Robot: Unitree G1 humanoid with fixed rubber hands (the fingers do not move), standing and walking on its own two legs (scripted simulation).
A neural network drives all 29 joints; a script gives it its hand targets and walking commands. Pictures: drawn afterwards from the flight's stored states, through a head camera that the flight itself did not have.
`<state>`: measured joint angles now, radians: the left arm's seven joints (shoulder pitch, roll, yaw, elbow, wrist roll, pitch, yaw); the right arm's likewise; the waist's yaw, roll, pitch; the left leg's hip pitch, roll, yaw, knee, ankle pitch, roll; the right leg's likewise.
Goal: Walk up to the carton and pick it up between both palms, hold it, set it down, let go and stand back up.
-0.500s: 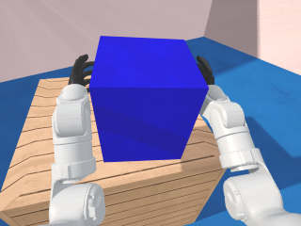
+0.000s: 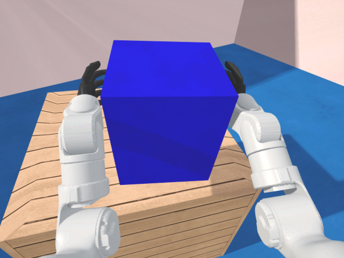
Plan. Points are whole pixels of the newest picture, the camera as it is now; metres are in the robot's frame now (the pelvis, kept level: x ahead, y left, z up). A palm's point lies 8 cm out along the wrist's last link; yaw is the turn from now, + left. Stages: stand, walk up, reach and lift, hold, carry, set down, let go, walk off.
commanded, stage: hold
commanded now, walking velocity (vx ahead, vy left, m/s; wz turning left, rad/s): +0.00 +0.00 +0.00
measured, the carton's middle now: (164, 114) +0.38 +0.01 +0.20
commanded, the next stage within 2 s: none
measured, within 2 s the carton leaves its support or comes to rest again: neither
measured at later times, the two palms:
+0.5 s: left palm (85, 102) +0.35 +0.16 +0.25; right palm (233, 99) +0.36 -0.14 +0.24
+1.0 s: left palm (84, 103) +0.35 +0.16 +0.25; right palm (232, 100) +0.36 -0.14 +0.24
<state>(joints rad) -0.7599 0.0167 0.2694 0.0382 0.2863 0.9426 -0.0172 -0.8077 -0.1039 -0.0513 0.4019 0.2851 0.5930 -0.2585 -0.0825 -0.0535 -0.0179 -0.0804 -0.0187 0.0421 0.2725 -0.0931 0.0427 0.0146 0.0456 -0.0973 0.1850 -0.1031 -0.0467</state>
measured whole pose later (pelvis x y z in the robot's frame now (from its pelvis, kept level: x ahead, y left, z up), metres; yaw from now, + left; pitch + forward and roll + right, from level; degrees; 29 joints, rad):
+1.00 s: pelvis +0.00 +0.00 +0.00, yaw +0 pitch -7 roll -1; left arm -0.72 0.02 0.27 -0.04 0.29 0.97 -0.04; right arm -0.76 -0.09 -0.03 0.34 0.30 0.60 -0.28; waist -0.08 -0.07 -0.01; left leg -0.05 -0.02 0.04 0.26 -0.09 0.04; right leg 0.04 0.05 -0.10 0.18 -0.11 -0.05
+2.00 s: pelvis +0.00 +0.00 +0.00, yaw +0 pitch -7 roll -1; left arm -0.70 0.01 0.26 -0.05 0.30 0.97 -0.05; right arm -0.74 -0.09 -0.02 0.34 0.30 0.59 -0.28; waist -0.08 -0.07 -0.01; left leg -0.05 -0.02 0.03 0.26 -0.09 0.04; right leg 0.04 0.05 -0.10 0.18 -0.11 -0.05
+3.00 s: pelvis +0.00 +0.00 +0.00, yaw +0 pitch -7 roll -1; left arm -0.71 0.00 0.26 -0.06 0.31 0.97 -0.04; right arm -0.75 -0.09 -0.03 0.34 0.29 0.59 -0.27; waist -0.08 -0.06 0.00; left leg -0.05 -0.02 0.04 0.26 -0.09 0.04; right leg 0.04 0.05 -0.10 0.17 -0.10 -0.05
